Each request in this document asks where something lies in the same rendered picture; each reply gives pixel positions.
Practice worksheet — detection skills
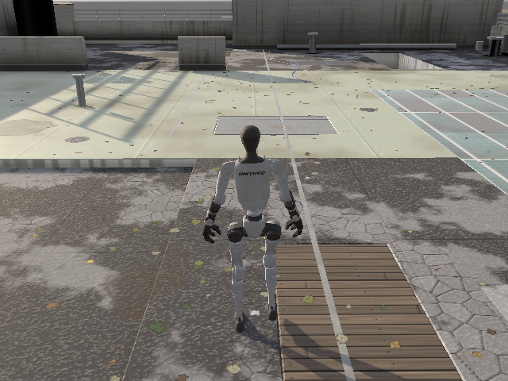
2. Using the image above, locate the right robot foot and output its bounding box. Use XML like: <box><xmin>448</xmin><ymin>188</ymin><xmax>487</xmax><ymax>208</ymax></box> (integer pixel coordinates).
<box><xmin>265</xmin><ymin>303</ymin><xmax>277</xmax><ymax>321</ymax></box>

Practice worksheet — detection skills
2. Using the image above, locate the right robot forearm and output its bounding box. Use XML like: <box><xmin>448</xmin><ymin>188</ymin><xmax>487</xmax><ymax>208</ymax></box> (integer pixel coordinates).
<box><xmin>284</xmin><ymin>190</ymin><xmax>300</xmax><ymax>221</ymax></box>

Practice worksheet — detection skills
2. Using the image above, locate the left robot hand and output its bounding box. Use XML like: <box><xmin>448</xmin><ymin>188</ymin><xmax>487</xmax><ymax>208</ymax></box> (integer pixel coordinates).
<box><xmin>202</xmin><ymin>223</ymin><xmax>221</xmax><ymax>244</ymax></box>

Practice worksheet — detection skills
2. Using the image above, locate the left robot forearm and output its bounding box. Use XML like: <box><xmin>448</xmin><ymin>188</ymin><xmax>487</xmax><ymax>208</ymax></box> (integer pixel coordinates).
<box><xmin>204</xmin><ymin>192</ymin><xmax>221</xmax><ymax>226</ymax></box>

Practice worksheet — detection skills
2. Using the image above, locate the left robot upper arm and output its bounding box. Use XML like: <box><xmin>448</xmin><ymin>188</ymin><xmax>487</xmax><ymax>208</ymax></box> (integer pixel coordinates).
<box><xmin>214</xmin><ymin>160</ymin><xmax>235</xmax><ymax>205</ymax></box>

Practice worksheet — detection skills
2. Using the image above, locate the humanoid robot torso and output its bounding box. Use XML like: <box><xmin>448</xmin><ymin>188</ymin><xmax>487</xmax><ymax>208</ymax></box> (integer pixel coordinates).
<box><xmin>233</xmin><ymin>156</ymin><xmax>271</xmax><ymax>238</ymax></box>

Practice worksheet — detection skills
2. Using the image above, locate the right robot hand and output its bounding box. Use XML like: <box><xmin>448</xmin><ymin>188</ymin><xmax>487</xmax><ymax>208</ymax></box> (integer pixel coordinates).
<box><xmin>285</xmin><ymin>218</ymin><xmax>303</xmax><ymax>237</ymax></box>

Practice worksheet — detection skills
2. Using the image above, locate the right robot upper arm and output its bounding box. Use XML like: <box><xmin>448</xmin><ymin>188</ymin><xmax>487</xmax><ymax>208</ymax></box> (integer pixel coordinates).
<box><xmin>268</xmin><ymin>159</ymin><xmax>292</xmax><ymax>202</ymax></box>

